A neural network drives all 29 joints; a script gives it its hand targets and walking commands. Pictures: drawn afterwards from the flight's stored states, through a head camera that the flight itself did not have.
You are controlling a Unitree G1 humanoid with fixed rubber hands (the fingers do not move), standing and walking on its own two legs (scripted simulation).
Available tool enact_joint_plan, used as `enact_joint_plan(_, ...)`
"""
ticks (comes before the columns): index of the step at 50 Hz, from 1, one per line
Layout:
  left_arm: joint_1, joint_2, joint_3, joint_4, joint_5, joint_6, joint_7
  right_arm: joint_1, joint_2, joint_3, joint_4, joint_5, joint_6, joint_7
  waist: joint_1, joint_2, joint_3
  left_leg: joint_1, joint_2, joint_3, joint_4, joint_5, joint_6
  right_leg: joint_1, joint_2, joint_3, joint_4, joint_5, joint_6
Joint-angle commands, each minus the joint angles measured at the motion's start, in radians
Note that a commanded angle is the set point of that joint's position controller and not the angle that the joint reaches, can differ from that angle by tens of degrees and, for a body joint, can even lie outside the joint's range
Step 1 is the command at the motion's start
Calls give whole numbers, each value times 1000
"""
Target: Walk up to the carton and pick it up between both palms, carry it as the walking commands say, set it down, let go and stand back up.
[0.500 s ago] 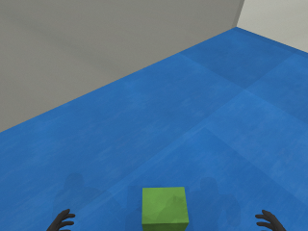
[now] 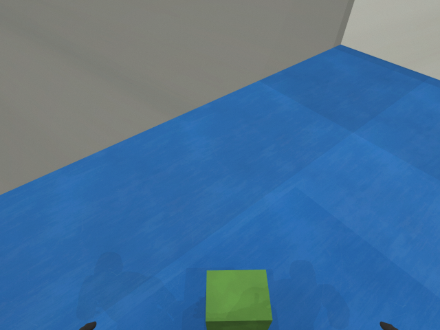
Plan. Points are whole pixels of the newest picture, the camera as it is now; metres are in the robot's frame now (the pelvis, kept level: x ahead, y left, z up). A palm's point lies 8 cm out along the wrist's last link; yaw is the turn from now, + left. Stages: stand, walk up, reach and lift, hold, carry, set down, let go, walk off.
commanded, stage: stand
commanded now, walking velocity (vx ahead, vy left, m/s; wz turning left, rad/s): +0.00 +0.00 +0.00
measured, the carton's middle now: (236, 305) +0.37 -0.02 -0.65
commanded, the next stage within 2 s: none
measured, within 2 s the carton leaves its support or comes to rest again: neither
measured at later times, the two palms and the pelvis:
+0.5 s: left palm out of the picture +0.07 +0.30 -0.11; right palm out of the picture +0.08 -0.30 -0.10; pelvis -0.01 +0.00 +0.00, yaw +0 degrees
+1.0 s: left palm out of the picture +0.06 +0.31 -0.11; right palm out of the picture +0.08 -0.30 -0.10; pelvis -0.02 +0.01 +0.00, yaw +0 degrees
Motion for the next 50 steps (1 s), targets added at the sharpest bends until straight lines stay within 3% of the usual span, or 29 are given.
enact_joint_plan(1, -40, 166, 32, -34, -1, -14, 4, -46, -176, -35, -38, 2, -16, -5, 0, 12, -24, -6, 128, -106, -61, 275, -5, 3, -106, 87, -47, 235, -1)
enact_joint_plan(35, -69, 192, 16, 93, -12, -17, -2, -72, -209, -19, 85, 13, -20, 3, 3, 19, 5, 2, 138, -120, -126, 191, 4, 7, -122, 102, -106, 167, -7)
enact_joint_plan(50, -85, 202, 12, 121, -13, -17, -3, -90, -215, -15, 114, 17, -21, 3, 0, 9, -1, 25, 141, -118, -133, 225, 3, 4, -125, 96, -108, 180, -3)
